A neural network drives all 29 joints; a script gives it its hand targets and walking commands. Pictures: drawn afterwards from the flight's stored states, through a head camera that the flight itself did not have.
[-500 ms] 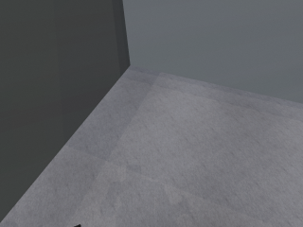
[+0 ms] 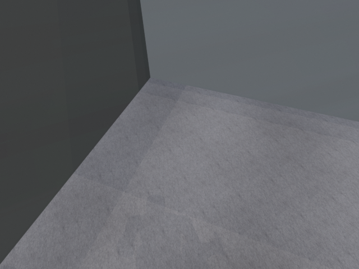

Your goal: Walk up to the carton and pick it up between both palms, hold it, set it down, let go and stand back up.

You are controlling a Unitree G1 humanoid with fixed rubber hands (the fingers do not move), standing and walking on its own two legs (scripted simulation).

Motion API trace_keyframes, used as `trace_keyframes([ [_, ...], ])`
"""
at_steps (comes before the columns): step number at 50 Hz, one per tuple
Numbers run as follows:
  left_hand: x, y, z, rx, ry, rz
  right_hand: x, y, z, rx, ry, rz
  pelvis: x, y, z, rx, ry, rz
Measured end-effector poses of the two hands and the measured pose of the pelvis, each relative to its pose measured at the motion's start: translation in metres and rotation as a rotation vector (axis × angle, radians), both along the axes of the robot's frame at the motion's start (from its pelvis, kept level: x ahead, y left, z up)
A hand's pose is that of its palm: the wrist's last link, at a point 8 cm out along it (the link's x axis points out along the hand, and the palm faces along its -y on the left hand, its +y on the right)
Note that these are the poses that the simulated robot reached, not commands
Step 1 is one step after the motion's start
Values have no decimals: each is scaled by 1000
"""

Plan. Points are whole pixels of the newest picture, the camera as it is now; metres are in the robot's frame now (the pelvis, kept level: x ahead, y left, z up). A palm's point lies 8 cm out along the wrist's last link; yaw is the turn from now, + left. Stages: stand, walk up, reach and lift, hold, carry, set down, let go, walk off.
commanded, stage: stand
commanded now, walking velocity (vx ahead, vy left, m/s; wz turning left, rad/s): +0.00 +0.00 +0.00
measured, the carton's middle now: out of the picture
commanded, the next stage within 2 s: walk up in 0.14 s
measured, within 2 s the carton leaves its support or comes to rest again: neither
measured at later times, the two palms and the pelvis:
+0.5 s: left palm out of the picture +0.13 +0.25 -0.10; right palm out of the picture +0.04 -0.31 -0.10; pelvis -0.01 -0.03 +0.00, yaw +1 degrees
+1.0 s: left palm out of the picture +0.01 +0.10 -0.11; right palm out of the picture +0.06 -0.45 -0.12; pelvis -0.07 -0.19 -0.01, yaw +5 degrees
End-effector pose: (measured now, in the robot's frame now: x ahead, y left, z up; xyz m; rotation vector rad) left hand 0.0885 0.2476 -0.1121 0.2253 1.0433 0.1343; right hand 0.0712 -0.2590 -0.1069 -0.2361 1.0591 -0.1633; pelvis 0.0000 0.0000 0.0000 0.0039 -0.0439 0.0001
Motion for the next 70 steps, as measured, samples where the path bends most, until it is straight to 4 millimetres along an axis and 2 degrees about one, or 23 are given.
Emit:
trace_keyframes([
  [17, 7, -1, 2, 15, -12, -15, 1, -5, -3, 5, -5, -8, 2, -2, -1, 5, -5, -13],
  [20, 14, 2, 2, 34, 2, -48, -2, -11, -2, -26, -10, 8, -1, -7, -3, 9, 0, -4],
  [24, 34, 1, 7, 63, -20, -67, -23, -38, 3, -100, 38, 4, -8, -24, -2, 1, -7, 9],
  [27, 50, -13, 10, 54, -56, -77, -40, -68, 7, -147, 86, -8, -14, -42, -3, 13, -8, 12],
  [31, 64, -48, 9, 26, -90, -97, -48, -110, 8, -183, 103, -7, -22, -69, -7, 29, -2, 11],
  [35, 66, -93, 1, 12, -103, -118, -43, -156, -3, -186, 71, 9, -31, -105, -20, 40, 4, 13],
  [38, 46, -126, -3, -2, -84, -111, -35, -183, -17, -168, 62, 12, -39, -130, -24, -8, -14, 36],
  [41, 12, -143, 0, -1, -42, -52, -27, -191, -19, -141, 71, 18, -44, -147, -17, -1, -2, 52],
  [47, -55, -147, 6, 46, 36, 82, -10, -189, -11, -90, 46, 108, -58, -174, -4, -10, 15, 69],
  [52, -96, -154, -8, 42, 73, 141, -10, -193, -7, -91, 31, 161, -76, -193, -7, -34, 15, 94],
  [55, -119, -164, -26, 8, 99, 155, -19, -198, -3, -111, 21, 173, -89, -202, -14, -48, 13, 112],
  [57, -134, -174, -38, -25, 126, 158, -32, -202, 4, -125, 23, 168, -98, -210, -13, -10, -2, 112],
  [63, -160, -204, -45, -90, 165, 153, -74, -241, 32, -231, 58, 148, -116, -228, -3, -39, 0, 134],
  [70, -180, -223, -55, -82, 163, 179, -85, -278, 46, -261, -3, 145, -142, -262, -5, -30, 6, 160],
])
